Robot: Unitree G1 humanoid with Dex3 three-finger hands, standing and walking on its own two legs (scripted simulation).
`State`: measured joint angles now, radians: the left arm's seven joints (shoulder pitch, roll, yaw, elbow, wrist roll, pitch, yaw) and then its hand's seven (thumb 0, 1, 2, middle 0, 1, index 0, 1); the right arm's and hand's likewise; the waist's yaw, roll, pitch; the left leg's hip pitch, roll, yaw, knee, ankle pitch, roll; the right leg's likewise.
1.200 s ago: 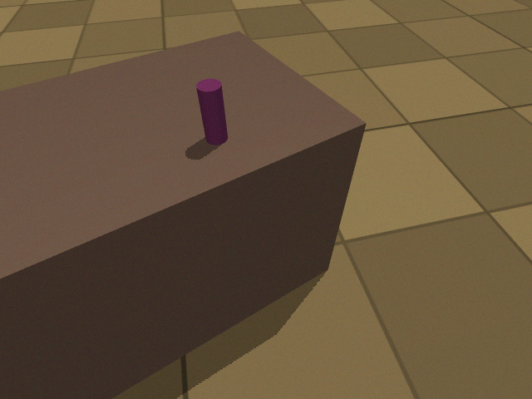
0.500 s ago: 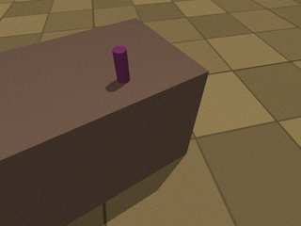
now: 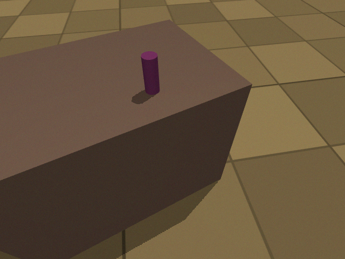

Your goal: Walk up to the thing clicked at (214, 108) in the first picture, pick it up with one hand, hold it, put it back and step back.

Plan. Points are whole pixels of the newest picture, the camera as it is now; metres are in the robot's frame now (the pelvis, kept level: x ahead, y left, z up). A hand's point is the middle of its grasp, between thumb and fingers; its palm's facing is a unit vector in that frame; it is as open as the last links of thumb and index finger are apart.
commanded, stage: walk up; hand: right
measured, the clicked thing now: (151, 74) +0.69 +0.10 +0.04
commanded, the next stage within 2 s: none
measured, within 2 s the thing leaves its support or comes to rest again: neither
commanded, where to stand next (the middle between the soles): +0.18 +0.07 m, yaw +27 degrees
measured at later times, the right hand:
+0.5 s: hand (238, 241) +0.21 -0.15 -0.15, palm faces -0.26 +0.88 -0.40, open 7.4 cm
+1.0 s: hand (223, 177) +0.41 -0.15 -0.17, palm faces -0.49 +0.77 -0.40, open 7.4 cm
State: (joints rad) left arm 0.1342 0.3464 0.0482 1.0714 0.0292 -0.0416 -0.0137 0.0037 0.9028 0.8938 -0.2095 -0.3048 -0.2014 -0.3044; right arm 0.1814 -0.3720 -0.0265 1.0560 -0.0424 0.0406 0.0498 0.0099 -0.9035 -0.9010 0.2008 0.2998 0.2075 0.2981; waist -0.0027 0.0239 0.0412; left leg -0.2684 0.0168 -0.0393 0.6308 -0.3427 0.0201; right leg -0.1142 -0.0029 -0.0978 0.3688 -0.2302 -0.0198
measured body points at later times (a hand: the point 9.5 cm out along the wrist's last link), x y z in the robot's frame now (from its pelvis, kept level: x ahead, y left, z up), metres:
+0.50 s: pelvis +0.12 +0.10 -0.02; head +0.15 +0.13 +0.43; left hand +0.15 +0.43 -0.14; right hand +0.22 -0.20 -0.12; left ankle +0.12 +0.23 -0.74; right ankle +0.19 -0.03 -0.69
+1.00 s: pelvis +0.17 +0.04 -0.02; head +0.23 +0.04 +0.42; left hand +0.10 +0.36 -0.12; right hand +0.43 -0.19 -0.14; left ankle +0.09 +0.17 -0.70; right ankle +0.25 -0.03 -0.74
